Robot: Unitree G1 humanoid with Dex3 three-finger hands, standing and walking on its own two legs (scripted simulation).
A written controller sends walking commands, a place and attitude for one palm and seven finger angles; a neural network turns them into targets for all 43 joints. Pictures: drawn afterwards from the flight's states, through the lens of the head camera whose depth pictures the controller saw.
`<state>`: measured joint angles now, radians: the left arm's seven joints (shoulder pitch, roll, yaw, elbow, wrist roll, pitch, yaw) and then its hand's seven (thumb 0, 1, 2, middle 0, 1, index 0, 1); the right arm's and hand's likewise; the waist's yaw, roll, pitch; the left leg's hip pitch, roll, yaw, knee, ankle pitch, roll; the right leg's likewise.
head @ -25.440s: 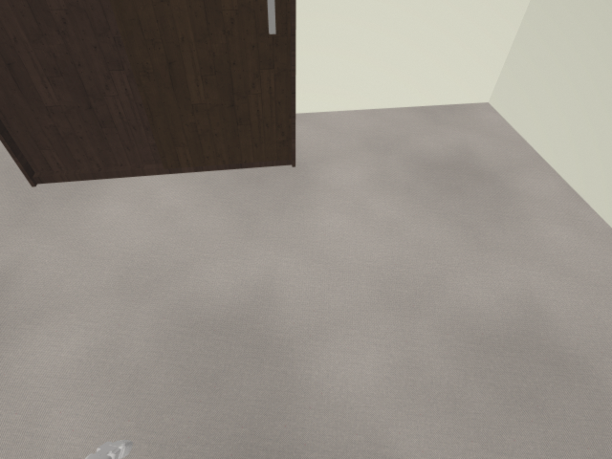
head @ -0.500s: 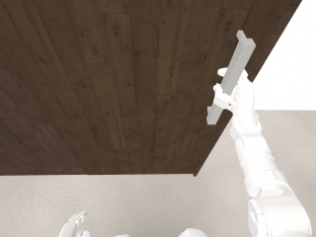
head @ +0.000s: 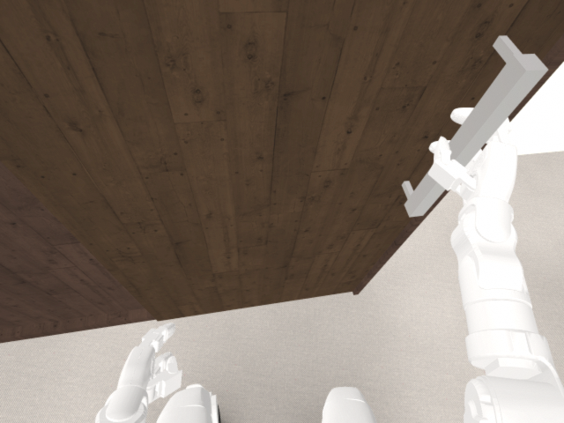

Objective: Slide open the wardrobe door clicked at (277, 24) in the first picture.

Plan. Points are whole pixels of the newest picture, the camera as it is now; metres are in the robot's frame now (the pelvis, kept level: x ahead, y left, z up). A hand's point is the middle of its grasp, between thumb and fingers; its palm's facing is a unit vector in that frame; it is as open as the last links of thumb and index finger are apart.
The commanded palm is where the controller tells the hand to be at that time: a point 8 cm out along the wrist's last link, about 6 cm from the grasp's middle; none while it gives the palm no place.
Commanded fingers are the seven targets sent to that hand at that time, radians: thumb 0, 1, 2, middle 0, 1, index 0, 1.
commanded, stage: step sideways, sliding the door along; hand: right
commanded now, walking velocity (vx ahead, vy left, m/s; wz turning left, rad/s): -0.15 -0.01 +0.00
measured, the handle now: (450, 143) +0.45 -0.26 +0.11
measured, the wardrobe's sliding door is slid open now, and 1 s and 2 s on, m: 0.01 0.25 0.48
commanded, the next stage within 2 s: none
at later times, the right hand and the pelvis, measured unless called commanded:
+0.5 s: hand (366, 170) +0.39 -0.12 +0.13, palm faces +0.24 +0.97 -0.01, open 6.1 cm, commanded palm +0.35 -0.10 +0.11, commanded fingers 0.00 -0.90 -0.90 0.45 1.40 0.45 1.40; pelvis +0.05 +0.03 +0.04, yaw +3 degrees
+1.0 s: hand (270, 181) +0.37 +0.00 +0.12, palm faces +0.23 +0.97 +0.01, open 6.5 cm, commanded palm +0.33 +0.03 +0.12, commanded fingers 0.00 -0.90 -0.90 0.45 1.40 0.45 1.40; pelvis +0.02 +0.14 +0.01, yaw +4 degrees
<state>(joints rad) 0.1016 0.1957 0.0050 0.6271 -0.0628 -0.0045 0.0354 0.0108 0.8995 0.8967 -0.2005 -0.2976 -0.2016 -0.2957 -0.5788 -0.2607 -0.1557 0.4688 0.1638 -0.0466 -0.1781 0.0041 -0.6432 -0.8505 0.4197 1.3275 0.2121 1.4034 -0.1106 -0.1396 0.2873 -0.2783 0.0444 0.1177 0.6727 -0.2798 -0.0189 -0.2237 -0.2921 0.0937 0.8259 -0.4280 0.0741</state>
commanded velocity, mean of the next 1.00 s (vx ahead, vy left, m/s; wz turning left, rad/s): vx -0.24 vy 0.20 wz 0.16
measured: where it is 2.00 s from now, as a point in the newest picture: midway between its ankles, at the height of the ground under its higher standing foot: outside the picture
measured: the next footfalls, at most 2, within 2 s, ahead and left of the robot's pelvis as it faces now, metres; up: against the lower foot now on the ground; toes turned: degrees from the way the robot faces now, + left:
right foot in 0.18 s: +0.08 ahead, -0.10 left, +0.00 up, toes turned -8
left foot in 0.74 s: +0.19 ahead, +0.26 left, +0.00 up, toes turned +9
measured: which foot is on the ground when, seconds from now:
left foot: down 0.00-0.18, up 0.20-0.72, down 0.74-0.96, up 0.98-1.00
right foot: up 0.00-0.16, down 0.18-0.74, up 0.76-0.92, down 0.94-1.00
